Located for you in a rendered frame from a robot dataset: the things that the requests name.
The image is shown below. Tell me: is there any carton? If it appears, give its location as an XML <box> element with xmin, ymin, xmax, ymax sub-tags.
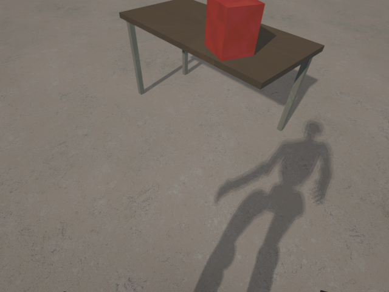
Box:
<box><xmin>204</xmin><ymin>0</ymin><xmax>265</xmax><ymax>61</ymax></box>

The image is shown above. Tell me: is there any table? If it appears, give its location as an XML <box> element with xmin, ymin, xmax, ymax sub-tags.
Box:
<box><xmin>119</xmin><ymin>0</ymin><xmax>325</xmax><ymax>131</ymax></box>

